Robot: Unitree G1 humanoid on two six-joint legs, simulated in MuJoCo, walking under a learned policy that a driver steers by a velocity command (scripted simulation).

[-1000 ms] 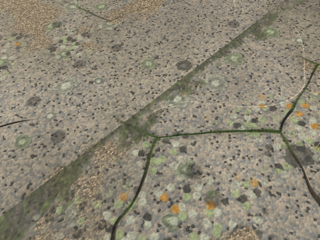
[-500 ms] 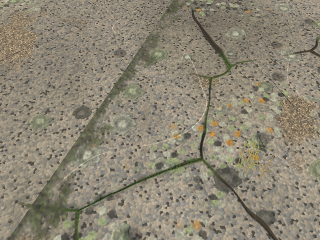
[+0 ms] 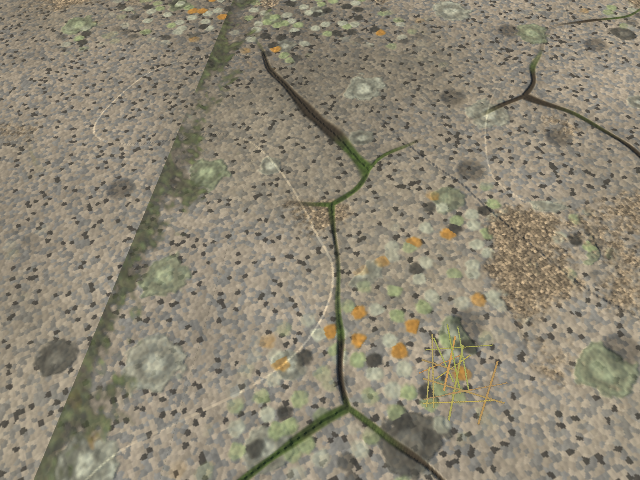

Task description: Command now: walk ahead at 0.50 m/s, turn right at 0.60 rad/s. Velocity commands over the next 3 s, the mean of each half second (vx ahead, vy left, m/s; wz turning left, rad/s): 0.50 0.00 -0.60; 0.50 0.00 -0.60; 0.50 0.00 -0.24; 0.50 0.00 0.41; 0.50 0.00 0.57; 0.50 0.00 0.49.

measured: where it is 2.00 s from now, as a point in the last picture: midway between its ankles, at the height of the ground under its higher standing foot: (529, 286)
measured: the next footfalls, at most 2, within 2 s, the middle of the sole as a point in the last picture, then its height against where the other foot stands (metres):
left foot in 0.22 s outside the picture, level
right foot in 0.74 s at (445, 470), level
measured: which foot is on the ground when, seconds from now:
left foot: up 0.00-0.20, down 0.22-0.76, up 0.78-1.00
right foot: down 0.00-0.22, up 0.24-0.72, down 0.74-1.00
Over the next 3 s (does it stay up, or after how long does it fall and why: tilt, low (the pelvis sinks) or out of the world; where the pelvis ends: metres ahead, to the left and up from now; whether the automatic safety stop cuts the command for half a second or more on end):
stays up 1.48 -0.54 -0.01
